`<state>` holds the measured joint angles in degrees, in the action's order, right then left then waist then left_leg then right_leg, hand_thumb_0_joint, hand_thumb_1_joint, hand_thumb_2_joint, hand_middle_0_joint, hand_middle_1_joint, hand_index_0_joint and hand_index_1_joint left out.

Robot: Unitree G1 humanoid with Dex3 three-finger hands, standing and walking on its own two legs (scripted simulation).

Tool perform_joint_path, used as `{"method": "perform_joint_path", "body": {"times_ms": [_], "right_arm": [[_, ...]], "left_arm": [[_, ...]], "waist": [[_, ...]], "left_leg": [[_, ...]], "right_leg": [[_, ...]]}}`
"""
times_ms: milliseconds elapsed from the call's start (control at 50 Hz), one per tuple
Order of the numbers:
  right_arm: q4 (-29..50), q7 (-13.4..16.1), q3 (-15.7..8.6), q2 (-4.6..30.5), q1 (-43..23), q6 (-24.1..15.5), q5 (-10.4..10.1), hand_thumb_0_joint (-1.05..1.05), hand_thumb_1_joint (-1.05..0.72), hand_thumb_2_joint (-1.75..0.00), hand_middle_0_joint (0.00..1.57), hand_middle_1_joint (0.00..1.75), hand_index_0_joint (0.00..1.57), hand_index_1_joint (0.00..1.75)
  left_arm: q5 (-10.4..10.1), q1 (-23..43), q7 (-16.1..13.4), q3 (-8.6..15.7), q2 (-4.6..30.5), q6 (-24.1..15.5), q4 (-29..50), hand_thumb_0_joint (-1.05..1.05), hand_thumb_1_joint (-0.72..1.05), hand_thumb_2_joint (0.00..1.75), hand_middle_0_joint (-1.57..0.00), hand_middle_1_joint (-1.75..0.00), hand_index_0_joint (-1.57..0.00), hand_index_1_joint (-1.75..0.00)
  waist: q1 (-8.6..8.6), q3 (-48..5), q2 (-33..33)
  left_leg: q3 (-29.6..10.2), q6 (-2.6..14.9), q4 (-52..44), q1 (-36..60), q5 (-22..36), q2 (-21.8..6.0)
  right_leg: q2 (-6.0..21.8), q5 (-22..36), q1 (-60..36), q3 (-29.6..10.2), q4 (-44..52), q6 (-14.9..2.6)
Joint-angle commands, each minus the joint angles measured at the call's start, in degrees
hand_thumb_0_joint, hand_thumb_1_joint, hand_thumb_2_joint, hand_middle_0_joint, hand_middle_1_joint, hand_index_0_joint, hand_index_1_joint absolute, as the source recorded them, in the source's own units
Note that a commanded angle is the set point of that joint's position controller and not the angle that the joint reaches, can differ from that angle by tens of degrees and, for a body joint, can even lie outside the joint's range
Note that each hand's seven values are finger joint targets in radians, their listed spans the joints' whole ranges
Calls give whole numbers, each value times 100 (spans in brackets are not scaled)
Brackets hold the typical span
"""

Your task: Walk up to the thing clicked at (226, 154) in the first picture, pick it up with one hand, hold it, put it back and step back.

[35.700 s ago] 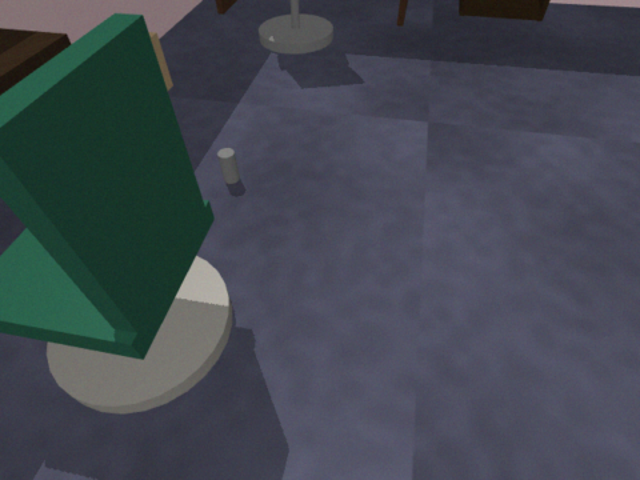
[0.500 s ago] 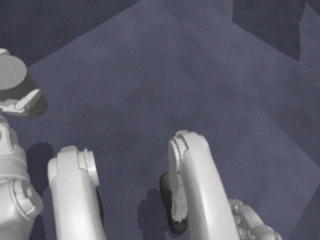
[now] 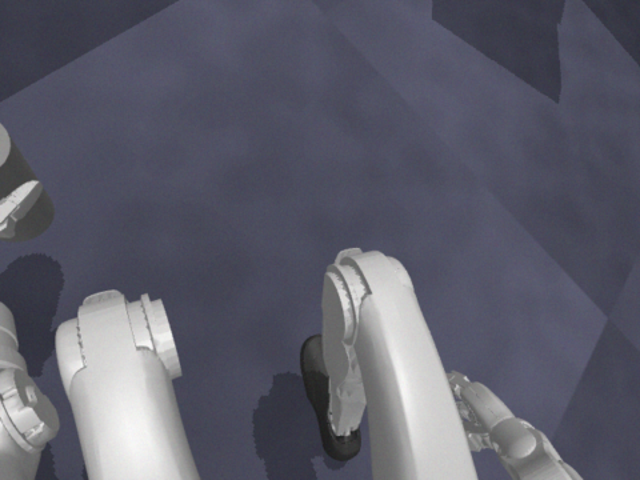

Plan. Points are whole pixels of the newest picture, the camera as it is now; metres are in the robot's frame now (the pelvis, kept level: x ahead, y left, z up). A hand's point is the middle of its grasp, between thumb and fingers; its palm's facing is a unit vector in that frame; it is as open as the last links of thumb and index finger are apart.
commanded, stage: lower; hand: left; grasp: from the side
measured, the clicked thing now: out of the picture +0.46 +0.30 -0.11
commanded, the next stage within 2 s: loosen in 1.24 s
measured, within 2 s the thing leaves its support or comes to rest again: rests again in 1.58 s
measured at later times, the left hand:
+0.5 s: hand out of the picture +0.47 +0.30 -0.14, palm faces +0.37 -0.93 -0.02, open 11.0 cm
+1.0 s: hand (9, 188) +0.47 +0.30 -0.16, palm faces +0.38 -0.92 -0.03, open 11.0 cm
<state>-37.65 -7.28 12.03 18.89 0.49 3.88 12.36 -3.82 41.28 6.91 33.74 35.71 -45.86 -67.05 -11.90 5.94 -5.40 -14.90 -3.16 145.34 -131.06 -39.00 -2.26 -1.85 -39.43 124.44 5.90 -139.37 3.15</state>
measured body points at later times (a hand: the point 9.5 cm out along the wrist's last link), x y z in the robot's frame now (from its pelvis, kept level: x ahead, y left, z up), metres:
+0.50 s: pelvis -0.01 +0.01 -0.01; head +0.24 +0.14 +0.34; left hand +0.44 +0.35 -0.13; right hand +0.12 -0.26 -0.07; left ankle +0.08 +0.14 -0.27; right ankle +0.11 -0.13 -0.27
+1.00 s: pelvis -0.01 +0.02 -0.01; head +0.24 +0.17 +0.32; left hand +0.45 +0.35 -0.16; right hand +0.12 -0.25 -0.06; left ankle +0.08 +0.14 -0.27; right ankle +0.11 -0.13 -0.27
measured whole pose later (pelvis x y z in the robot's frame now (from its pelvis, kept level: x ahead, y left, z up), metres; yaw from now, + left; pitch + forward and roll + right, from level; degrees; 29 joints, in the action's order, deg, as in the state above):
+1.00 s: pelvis -0.01 +0.02 -0.01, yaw -6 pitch +15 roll -16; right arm -31.7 -7.4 28.1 20.7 -7.9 4.6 19.8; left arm -2.7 43.9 -0.5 32.2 51.5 -57.5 -84.3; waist -15.7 16.3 -14.3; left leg -22.6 -2.3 151.6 -128.4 -40.5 -2.1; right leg -4.8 -37.7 118.9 11.3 -139.1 5.0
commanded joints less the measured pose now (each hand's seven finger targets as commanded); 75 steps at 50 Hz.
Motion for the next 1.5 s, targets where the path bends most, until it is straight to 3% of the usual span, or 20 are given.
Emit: {"method": "perform_joint_path", "body": {"times_ms": [0,100,280,360,480,500,580,600,720,800,920,1040,1320,1340,1380,1480], "right_arm": [[185,93,-416,1619,705,34,43,0,-93,-91,20,30,20,30],[265,78,-223,1692,552,40,103,0,-92,-91,20,30,20,30],[362,84,116,1868,241,18,306,0,-92,-91,20,30,20,30],[410,80,274,1934,123,44,415,0,-92,-91,20,30,20,30],[438,90,455,1997,-10,48,539,0,-92,-91,20,30,20,30],[440,96,487,2013,-6,67,549,0,-92,-91,20,30,20,30],[492,100,595,2044,-125,99,608,0,-91,-90,20,30,20,30],[504,101,634,2064,-142,101,622,0,-91,-90,20,30,20,30],[595,104,755,2127,-375,113,673,0,-90,-90,20,30,20,30],[608,111,859,2136,-389,130,713,0,-90,-90,20,30,20,30],[665,117,984,2144,-479,138,770,0,-90,-90,20,30,20,30],[701,123,1040,2186,-584,184,808,0,-90,-90,20,30,20,30],[709,127,1117,2214,-716,194,874,0,-90,-90,20,30,20,30],[726,120,1133,2218,-747,193,876,0,-91,-90,20,30,20,30],[749,121,1126,2226,-742,193,882,0,-91,-89,20,30,20,30],[734,116,1136,2215,-754,180,900,0,-92,-89,20,30,20,30]], "left_arm": [[-63,1540,-22,97,1437,-456,1079,0,14,123,-126,-141,-128,-140],[-137,1407,-109,71,1382,-541,501,0,10,123,-125,-141,-127,-140],[-48,1762,-189,-16,1834,-936,170,0,11,119,-122,-137,-124,-135],[-26,1646,-269,85,2057,-1078,12,0,10,117,-118,-134,-121,-133],[29,1635,-397,-10,2112,-1202,-228,0,11,119,-118,-134,-120,-133],[43,1686,-432,16,2253,-1226,-227,0,9,118,-119,-135,-121,-134],[70,1558,-485,-9,2317,-1276,-351,0,11,118,-116,-133,-119,-132],[58,1657,-513,-18,2337,-1308,-380,0,11,119,-117,-134,-120,-133],[57,1665,-607,-89,2407,-1425,-585,0,14,119,-115,-133,-118,-132],[78,1635,-654,-61,2608,-1501,-673,0,11,118,-115,-132,-118,-131],[59,1599,-744,-94,2597,-1580,-882,0,14,120,-116,-134,-119,-132],[117,1549,-800,-72,2780,-1657,-855,0,14,119,-115,-132,-117,-131],[169,1558,-907,-166,2774,-1748,-1068,0,16,119,-115,-131,-117,-130],[172,1609,-919,-201,2789,-1762,-1059,0,11,111,-119,-127,-122,-126],[171,1605,-935,-141,2841,-1783,-1010,0,-3,95,-107,-111,-110,-110],[111,1604,-913,-145,2745,-1843,-1025,0,-20,55,-85,-79,-89,-76]], "waist": [[-204,-3805,1994],[-377,-3315,1638],[-577,-3084,2045],[-576,-3062,2238],[-736,-2867,2236],[-757,-2852,2262],[-770,-2758,2242],[-847,-2688,2256],[-920,-2416,2200],[-917,-2502,2260],[-1005,-2398,2224],[-986,-2321,2309],[-1101,-2048,2324],[-1121,-1980,2321],[-1109,-2098,2313],[-1127,-2028,2364]], "left_leg": [[704,266,-1485,2426,742,-101],[611,304,-1380,2091,508,-118],[423,234,-1323,2435,510,-186],[353,181,-1297,2605,711,-212],[261,183,-1209,2673,853,-256],[256,184,-1210,2625,780,-252],[192,180,-1180,2649,806,-275],[159,180,-1185,2627,799,-276],[57,182,-1186,2587,597,-303],[29,175,-1147,2640,704,-310],[-47,173,-1116,2642,745,-328],[-106,151,-1137,2697,777,-361],[-205,149,-1171,2723,684,-399],[-211,161,-1180,2631,591,-395],[-232,148,-1185,2772,658,-413],[-254,138,-1196,2778,699,-412]], "right_leg": [[-193,1224,-1947,628,1303,-400],[-238,1060,-1900,726,1331,-375],[-284,1085,-1799,908,1161,-383],[-304,1242,-1887,972,1088,-388],[-325,1439,-1983,1042,1055,-351],[-336,1391,-2016,1054,1087,-351],[-356,1411,-2050,1114,1074,-335],[-357,1423,-2057,1139,1061,-328],[-391,1292,-1933,1252,1062,-305],[-424,1407,-2105,1267,1067,-298],[-458,1470,-2166,1335,1088,-275],[-481,1481,-2147,1375,1055,-289],[-522,1421,-2068,1441,1096,-281],[-521,1356,-2031,1444,1094,-290],[-532,1397,-2083,1458,1097,-280],[-539,1438,-2053,1464,1093,-288]]}}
